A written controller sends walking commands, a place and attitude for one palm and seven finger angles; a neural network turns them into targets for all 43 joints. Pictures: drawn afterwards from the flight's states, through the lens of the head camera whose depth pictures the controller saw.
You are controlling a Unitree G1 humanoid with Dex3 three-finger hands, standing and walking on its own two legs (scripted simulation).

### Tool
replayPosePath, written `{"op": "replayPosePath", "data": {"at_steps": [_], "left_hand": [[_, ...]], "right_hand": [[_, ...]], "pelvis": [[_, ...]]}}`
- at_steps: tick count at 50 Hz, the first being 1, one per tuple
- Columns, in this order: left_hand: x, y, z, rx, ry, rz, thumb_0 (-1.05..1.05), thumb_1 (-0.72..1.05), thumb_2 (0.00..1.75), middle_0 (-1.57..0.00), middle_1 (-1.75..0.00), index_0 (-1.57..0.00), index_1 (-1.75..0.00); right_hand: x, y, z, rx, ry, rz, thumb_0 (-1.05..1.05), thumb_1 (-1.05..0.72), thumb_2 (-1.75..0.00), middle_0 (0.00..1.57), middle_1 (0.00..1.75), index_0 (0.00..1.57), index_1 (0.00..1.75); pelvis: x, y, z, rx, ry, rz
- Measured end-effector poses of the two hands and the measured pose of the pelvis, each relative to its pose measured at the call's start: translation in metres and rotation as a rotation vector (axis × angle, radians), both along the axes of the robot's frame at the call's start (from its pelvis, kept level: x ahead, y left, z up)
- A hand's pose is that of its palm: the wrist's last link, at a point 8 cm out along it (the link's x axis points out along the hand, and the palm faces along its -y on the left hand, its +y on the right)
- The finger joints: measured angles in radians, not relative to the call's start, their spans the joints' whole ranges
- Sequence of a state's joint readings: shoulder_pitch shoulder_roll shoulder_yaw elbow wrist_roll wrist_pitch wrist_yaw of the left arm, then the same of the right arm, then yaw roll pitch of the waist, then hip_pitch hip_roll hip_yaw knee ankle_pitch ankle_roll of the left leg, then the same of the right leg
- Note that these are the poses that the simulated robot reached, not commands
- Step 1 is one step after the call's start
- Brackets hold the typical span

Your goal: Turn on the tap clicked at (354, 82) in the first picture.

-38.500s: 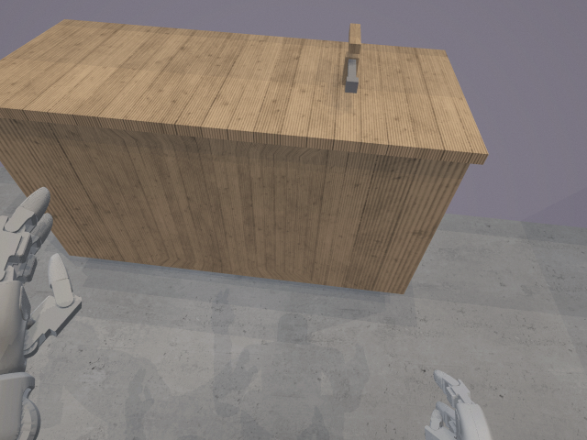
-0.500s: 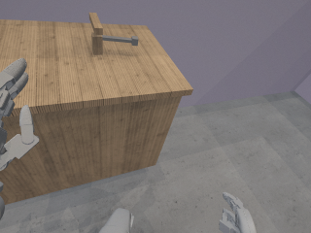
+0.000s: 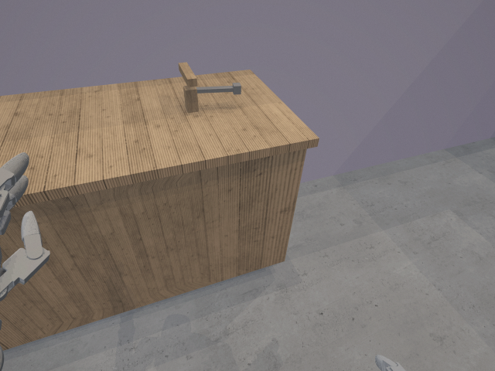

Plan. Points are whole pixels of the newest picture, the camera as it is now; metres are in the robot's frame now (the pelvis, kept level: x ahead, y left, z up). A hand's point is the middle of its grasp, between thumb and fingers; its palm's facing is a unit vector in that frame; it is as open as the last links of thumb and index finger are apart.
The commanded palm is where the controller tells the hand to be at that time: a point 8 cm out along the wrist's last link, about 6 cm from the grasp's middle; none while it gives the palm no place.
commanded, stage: stop stepping back and stand still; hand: left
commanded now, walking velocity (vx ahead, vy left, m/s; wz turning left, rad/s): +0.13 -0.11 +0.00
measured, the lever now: (236, 88) +0.93 +0.07 +0.07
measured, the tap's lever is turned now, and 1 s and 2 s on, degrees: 80 80 80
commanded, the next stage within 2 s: stand and check the lever's angle in 1.56 s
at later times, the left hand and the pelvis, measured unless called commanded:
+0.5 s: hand (56, 252) +0.21 +0.25 +0.17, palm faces +0.47 -0.78 -0.41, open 7.4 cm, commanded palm +0.16 +0.28 +0.18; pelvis +0.01 -0.01 +0.00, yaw +2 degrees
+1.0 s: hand (54, 235) +0.25 +0.28 +0.15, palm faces +0.41 -0.84 -0.36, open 7.4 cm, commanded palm +0.20 +0.31 +0.18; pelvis +0.05 +0.03 +0.00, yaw +1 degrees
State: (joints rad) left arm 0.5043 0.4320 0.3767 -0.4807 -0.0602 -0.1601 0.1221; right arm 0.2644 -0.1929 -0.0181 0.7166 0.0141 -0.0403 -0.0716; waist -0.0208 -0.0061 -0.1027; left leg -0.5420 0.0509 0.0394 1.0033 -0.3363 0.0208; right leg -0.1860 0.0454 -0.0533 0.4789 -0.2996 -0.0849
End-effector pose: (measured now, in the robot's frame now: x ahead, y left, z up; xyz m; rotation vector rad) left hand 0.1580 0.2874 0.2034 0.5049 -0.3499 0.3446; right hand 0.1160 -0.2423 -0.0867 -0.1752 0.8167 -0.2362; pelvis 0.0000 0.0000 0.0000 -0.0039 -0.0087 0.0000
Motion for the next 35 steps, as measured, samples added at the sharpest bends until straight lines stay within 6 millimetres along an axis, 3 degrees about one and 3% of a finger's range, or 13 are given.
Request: {"op": "replayPosePath", "data": {"at_steps": [4, 9, 14, 19, 26, 30, 35], "left_hand": [[-0.003, 0.027, -0.016, -0.104, -0.031, 0.107, 0.01, 0.89, 0.90, -0.21, -0.30, -0.21, -0.30], [0.008, 0.020, -0.038, -0.177, 0.001, 0.082, 0.01, 0.90, 0.90, -0.20, -0.30, -0.20, -0.30], [0.008, -0.010, -0.017, -0.077, 0.038, 0.005, 0.02, 0.90, 0.90, -0.20, -0.30, -0.20, -0.30], [0.000, -0.019, 0.000, 0.053, 0.025, 0.034, 0.01, 0.89, 0.90, -0.21, -0.30, -0.21, -0.30], [0.015, -0.005, -0.018, -0.060, 0.097, 0.138, 0.01, 0.89, 0.90, -0.21, -0.30, -0.21, -0.30], [0.032, -0.005, -0.032, -0.119, 0.087, 0.106, 0.01, 0.89, 0.90, -0.20, -0.30, -0.21, -0.30], [0.048, -0.008, -0.026, -0.107, 0.072, 0.046, 0.01, 0.89, 0.90, -0.21, -0.30, -0.21, -0.30]], "right_hand": [[0.007, -0.010, 0.004, -0.090, -0.058, 0.013, 0.02, -0.91, -0.90, 0.20, 0.30, 0.20, 0.30], [0.020, 0.002, 0.009, -0.076, -0.119, 0.041, 0.02, -0.91, -0.90, 0.19, 0.30, 0.20, 0.29], [0.029, 0.027, 0.007, 0.028, -0.140, 0.103, 0.02, -0.91, -0.90, 0.20, 0.30, 0.20, 0.29], [0.042, 0.034, -0.017, 0.093, -0.077, 0.154, 0.01, -0.91, -0.90, 0.20, 0.30, 0.20, 0.30], [0.056, 0.022, -0.014, 0.071, -0.021, 0.145, 0.02, -0.91, -0.90, 0.20, 0.30, 0.20, 0.30], [0.074, 0.011, -0.007, 0.005, -0.061, 0.135, 0.02, -0.91, -0.90, 0.20, 0.30, 0.20, 0.30], [0.096, 0.007, 0.011, -0.029, -0.102, 0.115, 0.02, -0.91, -0.90, 0.20, 0.30, 0.20, 0.29]], "pelvis": [[-0.002, 0.015, -0.008, -0.006, -0.018, 0.019], [-0.013, 0.018, -0.013, 0.027, -0.050, 0.015], [-0.012, 0.008, -0.006, 0.017, -0.042, 0.025], [-0.004, -0.005, -0.012, 0.009, -0.031, 0.042], [0.017, -0.005, 0.000, 0.033, -0.026, 0.037], [0.028, 0.001, -0.006, 0.000, -0.041, 0.045], [0.038, 0.005, -0.002, -0.002, -0.029, 0.035]]}}
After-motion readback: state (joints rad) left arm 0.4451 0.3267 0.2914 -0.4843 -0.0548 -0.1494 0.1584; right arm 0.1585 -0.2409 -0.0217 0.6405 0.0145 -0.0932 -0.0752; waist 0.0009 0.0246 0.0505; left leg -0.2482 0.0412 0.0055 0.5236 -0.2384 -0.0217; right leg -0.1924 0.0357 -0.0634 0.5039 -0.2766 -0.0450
